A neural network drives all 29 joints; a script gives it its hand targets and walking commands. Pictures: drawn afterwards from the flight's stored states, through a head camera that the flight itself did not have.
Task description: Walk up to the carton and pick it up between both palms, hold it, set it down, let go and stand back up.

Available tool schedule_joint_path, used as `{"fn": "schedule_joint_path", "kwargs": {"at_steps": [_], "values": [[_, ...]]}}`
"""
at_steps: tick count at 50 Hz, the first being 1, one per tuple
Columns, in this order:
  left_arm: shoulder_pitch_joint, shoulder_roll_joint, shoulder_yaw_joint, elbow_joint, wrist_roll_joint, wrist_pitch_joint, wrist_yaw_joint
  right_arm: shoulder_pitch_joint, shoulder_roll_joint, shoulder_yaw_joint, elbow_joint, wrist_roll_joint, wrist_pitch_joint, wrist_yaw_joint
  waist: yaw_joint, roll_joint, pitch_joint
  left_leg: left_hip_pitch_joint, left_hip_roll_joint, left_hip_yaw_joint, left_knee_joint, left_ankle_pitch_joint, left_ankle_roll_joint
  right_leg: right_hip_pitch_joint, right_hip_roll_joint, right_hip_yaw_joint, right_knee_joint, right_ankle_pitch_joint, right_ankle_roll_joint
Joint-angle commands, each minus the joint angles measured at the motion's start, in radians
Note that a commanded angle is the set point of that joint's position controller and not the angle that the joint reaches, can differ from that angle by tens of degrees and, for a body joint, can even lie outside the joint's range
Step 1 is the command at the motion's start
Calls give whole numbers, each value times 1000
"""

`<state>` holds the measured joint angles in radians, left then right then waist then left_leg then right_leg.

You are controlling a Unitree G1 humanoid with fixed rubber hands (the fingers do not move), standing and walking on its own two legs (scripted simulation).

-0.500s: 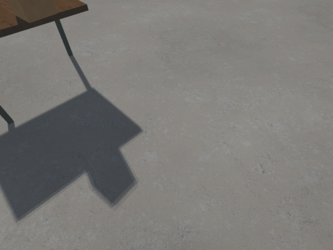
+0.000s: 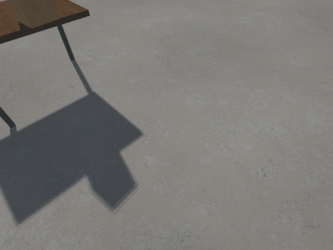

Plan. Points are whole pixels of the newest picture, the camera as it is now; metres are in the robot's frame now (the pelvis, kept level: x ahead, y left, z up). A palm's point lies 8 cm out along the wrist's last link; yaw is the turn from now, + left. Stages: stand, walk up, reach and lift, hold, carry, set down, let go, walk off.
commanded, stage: stand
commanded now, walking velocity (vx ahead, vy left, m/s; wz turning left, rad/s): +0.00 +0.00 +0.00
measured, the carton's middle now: (30, 0) +1.62 +0.88 +0.02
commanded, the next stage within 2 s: none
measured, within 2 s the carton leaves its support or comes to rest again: neither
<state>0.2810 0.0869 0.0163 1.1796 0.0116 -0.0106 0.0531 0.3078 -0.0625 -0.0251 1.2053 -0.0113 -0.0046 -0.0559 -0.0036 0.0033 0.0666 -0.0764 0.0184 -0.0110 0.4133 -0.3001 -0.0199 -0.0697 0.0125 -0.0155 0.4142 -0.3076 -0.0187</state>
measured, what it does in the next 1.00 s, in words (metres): stands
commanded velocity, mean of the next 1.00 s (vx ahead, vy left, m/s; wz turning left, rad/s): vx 0.00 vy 0.00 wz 0.00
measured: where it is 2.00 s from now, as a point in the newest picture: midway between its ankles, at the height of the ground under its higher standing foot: outside the picture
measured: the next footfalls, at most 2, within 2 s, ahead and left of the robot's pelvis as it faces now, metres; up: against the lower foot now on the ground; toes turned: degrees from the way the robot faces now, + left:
none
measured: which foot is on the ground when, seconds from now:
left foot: down 0.00-1.00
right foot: down 0.00-1.00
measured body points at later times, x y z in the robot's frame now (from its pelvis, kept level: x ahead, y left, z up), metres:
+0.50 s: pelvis +0.01 -0.02 +0.00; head +0.02 -0.02 +0.45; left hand -0.02 +0.18 -0.17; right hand -0.03 -0.20 -0.17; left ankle -0.05 +0.13 -0.74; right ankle -0.05 -0.11 -0.74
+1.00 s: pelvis +0.00 -0.03 +0.00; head +0.02 -0.03 +0.45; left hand -0.03 +0.17 -0.17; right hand -0.03 -0.22 -0.17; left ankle -0.05 +0.13 -0.74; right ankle -0.05 -0.11 -0.74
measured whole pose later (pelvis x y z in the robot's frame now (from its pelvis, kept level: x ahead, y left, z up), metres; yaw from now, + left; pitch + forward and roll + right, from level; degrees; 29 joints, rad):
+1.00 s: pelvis +0.00 -0.03 +0.00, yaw +0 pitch -2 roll +0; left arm 0.31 0.09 0.01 1.15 0.01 -0.02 0.05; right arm 0.29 -0.06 -0.03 1.21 0.00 0.00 -0.05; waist 0.00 0.00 0.07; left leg -0.08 0.07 -0.03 0.42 -0.30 -0.07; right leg -0.07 0.06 -0.04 0.42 -0.31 -0.07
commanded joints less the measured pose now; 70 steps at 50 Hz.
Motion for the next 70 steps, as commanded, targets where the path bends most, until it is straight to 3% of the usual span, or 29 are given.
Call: {"fn": "schedule_joint_path", "kwargs": {"at_steps": [1, 2, 4, 6, 9, 14, 15, 20, 22, 23, 24, 27, 28, 30, 32, 37, 41, 43, 46, 47, 52, 55, 56, 59, 61, 63, 65, 68, 70], "values": [[125, 81, 11, -6, 1, -12, 1, 123, -51, -12, 16, 4, -4, -7, 12, 6, 24, -32, 67, -40, -68, 292, 38, -34, -102, 75, -61, 336, -38], [122, 61, 12, -14, -1, -14, -1, 100, -68, -11, 1, 4, 0, -10, 15, 37, 76, -43, 58, -40, -58, 281, 35, -60, -90, 70, -73, 346, -25], [64, 93, 16, -32, -1, -14, -1, 98, -40, -5, -1, 9, -4, -3, -13, -42, 66, -65, 70, -47, -72, 304, 39, -44, -99, 61, -62, 388, -30], [133, 46, -1, -6, 2, -13, 0, 115, -57, -6, -8, 16, -6, -3, 5, -61, 75, -44, 77, -45, -47, 304, 32, -65, -90, 57, -64, 401, -30], [84, 53, 9, -31, -4, -18, 5, 102, -84, -23, -10, 2, -12, 0, -2, 48, 3, -54, 70, -39, -53, 352, 38, 11, -112, 71, -30, 449, -37], [139, 45, 5, -3, 1, -23, 6, 124, -33, -8, 10, 10, -3, -5, -3, 24, 28, -32, 76, -37, -37, 363, 26, -19, -103, 50, -47, 480, -41], [140, 38, 7, -2, -1, -18, 5, 109, -79, -16, 2, 7, -3, -10, 11, -34, 98, -65, 81, -31, -49, 354, 21, -25, -98, 57, -36, 486, -32], [176, 22, 0, 2, 0, -15, 7, 113, -88, -17, 13, 3, -3, -7, 22, 16, 66, -33, 80, -35, -46, 369, 26, -28, -101, 70, -49, 489, -28], [114, 64, 11, -14, 2, -16, 9, 121, -73, -11, 13, 3, -5, -6, -9, -16, 38, -36, 82, -35, -51, 377, 24, 2, -109, 71, -30, 514, -44], [153, 51, 5, -6, -1, -18, 5, 130, -83, -15, 14, -1, -5, -13, 13, 51, 35, -8, 80, -28, -28, 376, 31, -21, -107, 78, -40, 500, -39], [119, 107, 17, -16, -2, -19, 7, 90, -67, -12, -3, 7, -6, -4, -3, -13, 35, -21, 86, -34, -33, 384, 26, -28, -96, 55, -49, 515, -28], [94, 90, 20, -21, 3, -22, 1, 89, -59, -13, -6, 5, 4, -8, -4, -32, 51, -36, 83, -26, -38, 345, 26, -6, -103, 58, -47, 536, -29], [109, 51, 10, -31, -4, -25, -1, 114, -65, -15, 5, 4, 3, -9, -1, 32, 53, -29, 77, -21, -29, 338, 20, -14, -111, 79, -49, 531, -33], [133, 47, 10, -21, -1, -25, -1, 114, -58, -15, 11, 12, 5, -5, -3, -56, 33, -24, 76, -21, -28, 275, 9, -32, -109, 92, -64, 533, -35], [138, 56, 2, -21, 0, -26, 5, 103, -61, -17, 13, 12, 8, -4, 2, 52, 84, -64, 73, -34, -46, 278, 11, -32, -108, 78, -66, 461, -41], [127, 78, 10, -25, 0, -25, 1, 94, -30, -5, -3, 10, 4, -4, 3, -52, 54, -32, 88, -36, -60, 260, 12, -46, -100, 76, -85, 419, -44], [152, 79, 8, -46, -2, -21, 4, 86, -54, -4, 16, -2, -5, 7, 20, 80, 45, -89, 85, -21, -48, 330, 13, 33, -112, 76, -48, 519, -42], [161, 73, 6, -40, 0, -27, -1, 103, -80, -11, 10, 5, -3, 1, 16, -48, -1, -48, 80, -25, -33, 307, 10, 20, -110, 67, -53, 577, -41], [167, 76, 7, -30, -6, -20, 1, 68, -92, -18, -7, 11, -4, -1, 20, -90, 54, -30, 89, -15, -17, 295, 12, -42, -103, 78, -66, 607, -33], [132, 55, 4, -33, 0, -22, 1, 130, -99, -21, 4, 14, -4, 3, -17, -44, 53, -63, 80, -17, -31, 249, 12, -16, -94, 67, -72, 531, -41], [164, 99, 14, -48, -4, -26, 0, 116, -39, -1, 14, 4, 7, 1, -1, 57, 60, -15, 87, -12, -37, 248, 0, -76, -99, 89, -88, 418, -43], [156, 86, 11, -53, -2, -28, -8, 94, -60, -5, 1, 7, 0, 0, 15, 25, 16, -54, 83, -23, -31, 244, 3, -13, -99, 91, -73, 472, -49], [165, 47, 1, -39, -3, -26, -3, 98, -73, -13, 12, 8, 8, 1, 12, -16, 78, -82, 76, -4, -17, 201, -17, -42, -116, 107, -91, 505, -20], [188, 66, -1, -42, -5, -26, -1, 97, -80, -7, 14, 14, 9, -8, 24, 4, 67, -84, 93, -24, -43, 212, -3, -48, -100, 102, -101, 427, -53], [105, 54, 0, -59, 4, -26, -7, 139, -44, 3, 30, 10, 7, 1, -17, -22, 92, -63, 91, -26, -64, 220, -6, -75, -93, 94, -86, 387, -63], [163, 70, -1, -54, 1, -24, -8, 109, -106, -13, 20, 9, 9, -4, 16, -7, 43, -78, 83, -24, -41, 199, 0, -41, -86, 98, -106, 339, -50], [201, 20, -12, -29, -4, -24, -2, 101, -73, -8, 10, 8, 14, 2, 21, -85, 79, -62, 84, -19, -38, 160, -11, -94, -109, 137, -141, 342, -18], [145, 70, 4, -59, -7, -33, 1, 141, -75, -11, 23, 9, 12, 1, -4, 47, 37, -79, 74, -9, -31, 193, -11, -22, -122, 135, -114, 381, -38], [135, 105, 16, -62, 0, -37, 0, 121, -30, 1, 16, 7, 2, 0, -3, 15, 80, -79, 97, -22, -56, 235, -12, -62, -94, 87, -84, 481, -55]]}}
